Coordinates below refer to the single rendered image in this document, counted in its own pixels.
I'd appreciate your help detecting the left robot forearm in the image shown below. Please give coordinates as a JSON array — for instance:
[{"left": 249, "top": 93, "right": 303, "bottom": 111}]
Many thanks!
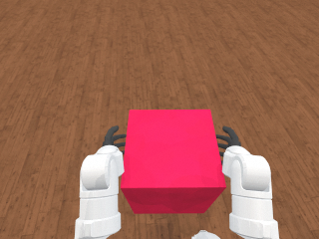
[{"left": 74, "top": 145, "right": 125, "bottom": 239}]

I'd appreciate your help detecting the right robot forearm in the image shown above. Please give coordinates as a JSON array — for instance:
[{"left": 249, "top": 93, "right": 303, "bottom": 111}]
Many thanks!
[{"left": 222, "top": 145, "right": 279, "bottom": 239}]

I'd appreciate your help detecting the carton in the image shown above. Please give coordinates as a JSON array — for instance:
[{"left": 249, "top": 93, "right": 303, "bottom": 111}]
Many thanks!
[{"left": 121, "top": 110, "right": 226, "bottom": 214}]

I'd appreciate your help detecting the robot right hand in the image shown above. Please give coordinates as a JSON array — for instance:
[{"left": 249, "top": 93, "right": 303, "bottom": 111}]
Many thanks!
[{"left": 215, "top": 125, "right": 241, "bottom": 165}]

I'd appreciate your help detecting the robot left hand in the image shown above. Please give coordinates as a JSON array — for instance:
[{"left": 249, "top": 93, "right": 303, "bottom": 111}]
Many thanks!
[{"left": 102, "top": 125, "right": 127, "bottom": 161}]

